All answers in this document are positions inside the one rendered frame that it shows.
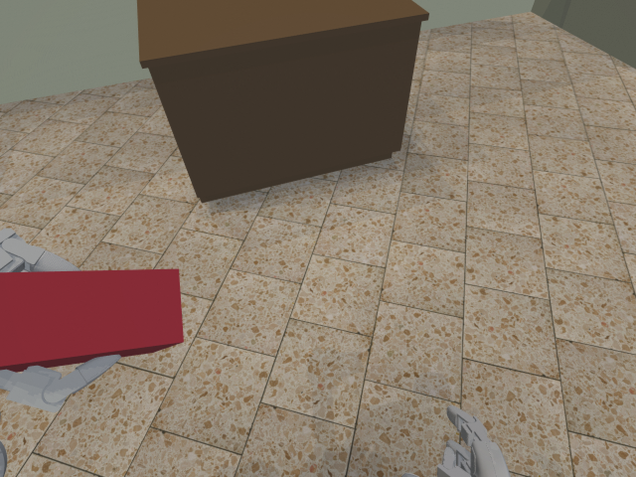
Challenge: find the sponge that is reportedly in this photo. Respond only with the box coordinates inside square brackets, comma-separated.
[0, 269, 184, 373]

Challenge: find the robot right hand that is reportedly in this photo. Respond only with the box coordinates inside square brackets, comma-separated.
[437, 405, 511, 477]

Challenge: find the robot left hand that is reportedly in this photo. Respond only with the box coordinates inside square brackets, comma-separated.
[0, 228, 121, 412]

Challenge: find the table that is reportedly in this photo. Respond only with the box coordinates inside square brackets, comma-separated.
[137, 0, 429, 203]

